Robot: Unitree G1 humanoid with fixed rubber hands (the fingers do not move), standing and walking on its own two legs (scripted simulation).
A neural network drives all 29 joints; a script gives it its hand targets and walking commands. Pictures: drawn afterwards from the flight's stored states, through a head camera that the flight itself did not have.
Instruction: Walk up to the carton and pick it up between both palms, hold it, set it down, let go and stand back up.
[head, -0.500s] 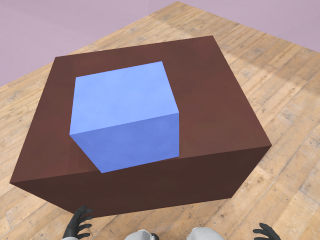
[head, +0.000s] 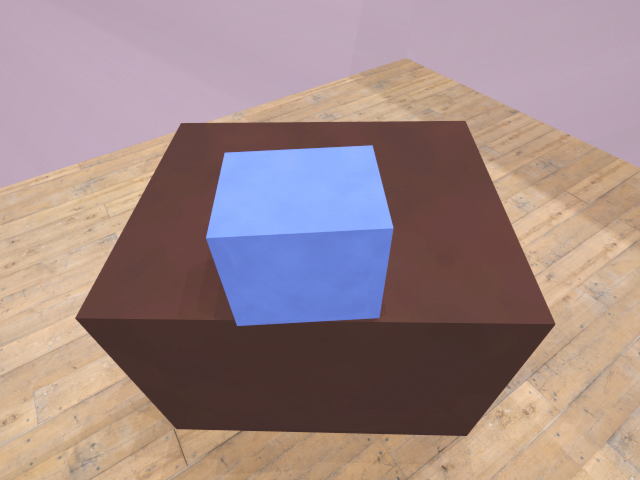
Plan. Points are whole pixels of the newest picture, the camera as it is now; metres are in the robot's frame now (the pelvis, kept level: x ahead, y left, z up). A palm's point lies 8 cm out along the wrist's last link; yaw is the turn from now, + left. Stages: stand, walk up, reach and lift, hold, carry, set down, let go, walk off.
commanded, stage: walk up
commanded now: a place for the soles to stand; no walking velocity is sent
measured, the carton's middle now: (303, 237) +0.52 +0.05 -0.02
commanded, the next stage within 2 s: none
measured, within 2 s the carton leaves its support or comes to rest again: neither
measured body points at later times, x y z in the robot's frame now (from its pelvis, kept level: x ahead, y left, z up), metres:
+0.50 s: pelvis +0.05 -0.01 +0.00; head +0.05 -0.03 +0.45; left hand +0.14 +0.23 -0.13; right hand +0.04 -0.24 -0.17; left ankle -0.03 +0.09 -0.74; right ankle +0.08 -0.12 -0.74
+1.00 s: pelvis +0.04 -0.02 +0.01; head +0.05 -0.02 +0.45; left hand +0.04 +0.23 -0.14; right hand +0.04 -0.27 -0.15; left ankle -0.03 +0.09 -0.74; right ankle +0.08 -0.12 -0.74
